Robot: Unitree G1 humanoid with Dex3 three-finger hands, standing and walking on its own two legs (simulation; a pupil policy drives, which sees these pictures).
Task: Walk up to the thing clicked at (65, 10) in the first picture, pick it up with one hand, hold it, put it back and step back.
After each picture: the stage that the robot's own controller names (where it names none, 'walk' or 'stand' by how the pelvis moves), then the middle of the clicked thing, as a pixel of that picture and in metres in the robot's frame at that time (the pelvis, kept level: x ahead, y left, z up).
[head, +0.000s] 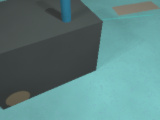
stand; (65, 4) +1.05 +0.15 -0.05
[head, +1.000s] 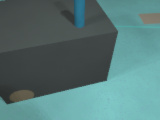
rise first; (79, 8) +0.96 +0.07 -0.04
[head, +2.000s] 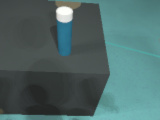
rise first; (64, 33) +0.64 +0.12 -0.02
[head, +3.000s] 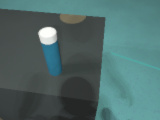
stand; (52, 54) +0.54 +0.18 -0.03
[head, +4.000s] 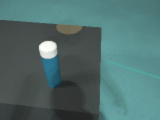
stand; (51, 67) +0.50 +0.16 -0.05
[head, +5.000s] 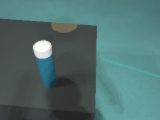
stand; (46, 66) +0.49 +0.18 -0.06
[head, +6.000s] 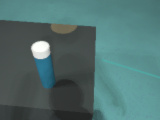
stand; (45, 67) +0.50 +0.19 -0.06
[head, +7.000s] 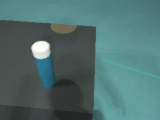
stand; (45, 67) +0.50 +0.19 -0.06
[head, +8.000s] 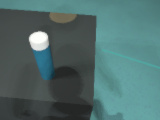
rise first; (43, 58) +0.50 +0.19 -0.05
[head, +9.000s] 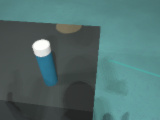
rise first; (46, 65) +0.50 +0.21 -0.05
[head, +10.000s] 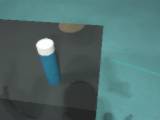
go down; (50, 64) +0.51 +0.21 -0.05
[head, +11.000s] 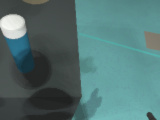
go down; (20, 48) +0.50 +0.20 -0.01
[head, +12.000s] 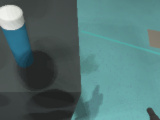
close in; (18, 41) +0.51 +0.20 +0.01
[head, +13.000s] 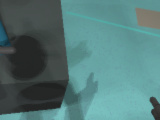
close; out of the picture +0.52 +0.22 +0.05
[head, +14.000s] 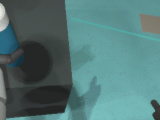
lift; (4, 41) +0.47 +0.19 +0.05
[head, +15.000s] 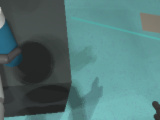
lift; (1, 40) +0.47 +0.20 +0.05
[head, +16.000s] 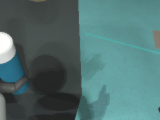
lift; (10, 69) +0.38 +0.21 +0.05
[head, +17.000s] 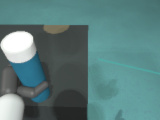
hold; (31, 73) +0.32 +0.16 +0.14
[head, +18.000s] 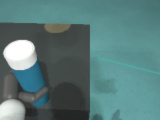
hold; (31, 78) +0.32 +0.17 +0.11
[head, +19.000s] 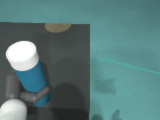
hold; (33, 79) +0.33 +0.17 +0.10
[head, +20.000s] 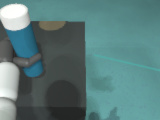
crouch; (25, 46) +0.42 +0.18 +0.15
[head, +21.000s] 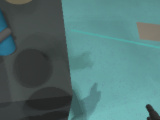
lower; out of the picture +0.52 +0.22 +0.11
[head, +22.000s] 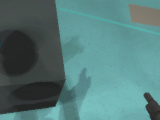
lower; out of the picture +0.53 +0.23 +0.06
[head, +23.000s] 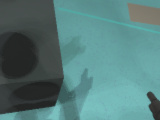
lower; out of the picture +0.53 +0.23 +0.06
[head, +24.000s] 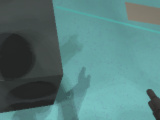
lower; out of the picture +0.53 +0.23 +0.06
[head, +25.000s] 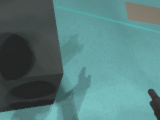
rest; out of the picture +0.54 +0.23 +0.07
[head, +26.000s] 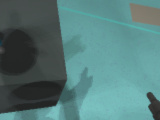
withdraw; out of the picture +0.52 +0.22 +0.06
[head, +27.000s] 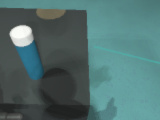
sink last; (29, 56) +0.49 +0.21 +0.00
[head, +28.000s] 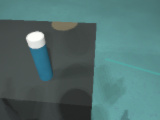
stand; (41, 58) +0.53 +0.22 -0.01
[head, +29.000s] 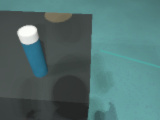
stand; (35, 54) +0.51 +0.23 -0.01
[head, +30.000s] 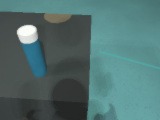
stand; (34, 54) +0.52 +0.23 +0.00
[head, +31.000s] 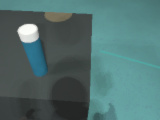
stand; (35, 53) +0.52 +0.23 +0.00
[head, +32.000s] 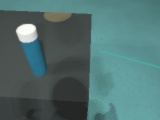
stand; (34, 53) +0.52 +0.23 +0.00
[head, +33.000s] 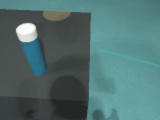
stand; (33, 52) +0.52 +0.22 +0.00
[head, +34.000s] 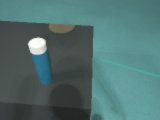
walk; (42, 63) +0.52 +0.21 -0.06
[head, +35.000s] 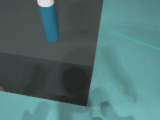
walk; (49, 19) +0.69 +0.18 -0.02
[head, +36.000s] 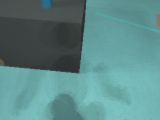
walk; out of the picture +0.98 +0.26 -0.03
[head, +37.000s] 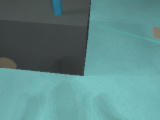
stand; out of the picture +1.14 +0.23 -0.04
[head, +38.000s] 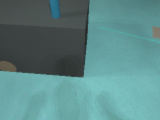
stand; (54, 1) +1.13 +0.22 -0.06
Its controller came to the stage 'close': yes
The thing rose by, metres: 0.20
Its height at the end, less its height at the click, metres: +0.00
